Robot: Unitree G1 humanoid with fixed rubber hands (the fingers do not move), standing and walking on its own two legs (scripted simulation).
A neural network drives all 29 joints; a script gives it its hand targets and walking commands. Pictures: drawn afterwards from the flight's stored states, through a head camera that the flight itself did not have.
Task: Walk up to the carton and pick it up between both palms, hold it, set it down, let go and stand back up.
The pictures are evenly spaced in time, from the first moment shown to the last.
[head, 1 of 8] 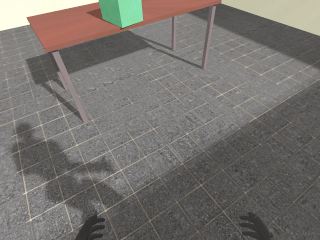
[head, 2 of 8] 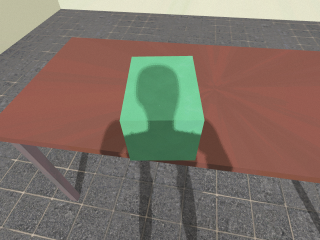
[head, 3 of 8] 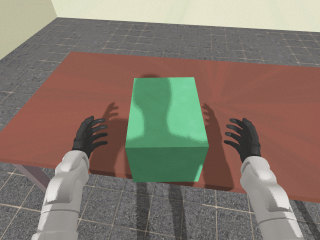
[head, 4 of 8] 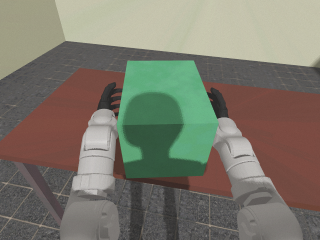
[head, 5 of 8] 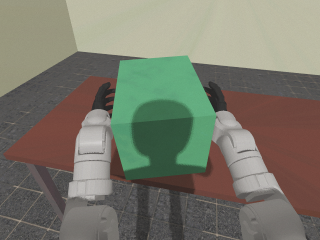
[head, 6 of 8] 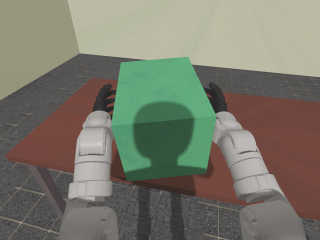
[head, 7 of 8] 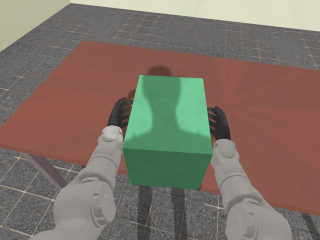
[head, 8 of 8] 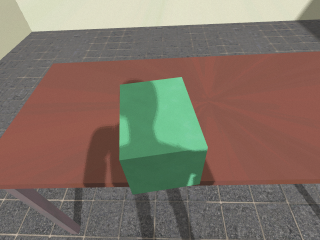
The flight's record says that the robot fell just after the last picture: no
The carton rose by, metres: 0.17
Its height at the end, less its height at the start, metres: +0.00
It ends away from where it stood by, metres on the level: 0.02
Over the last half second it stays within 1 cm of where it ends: yes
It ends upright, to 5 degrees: yes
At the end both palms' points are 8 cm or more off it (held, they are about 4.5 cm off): yes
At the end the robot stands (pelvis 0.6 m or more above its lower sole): yes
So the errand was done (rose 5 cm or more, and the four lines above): yes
